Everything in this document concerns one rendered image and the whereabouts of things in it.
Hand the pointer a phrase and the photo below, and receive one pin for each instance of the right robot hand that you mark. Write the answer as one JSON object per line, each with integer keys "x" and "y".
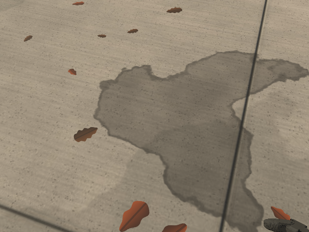
{"x": 284, "y": 225}

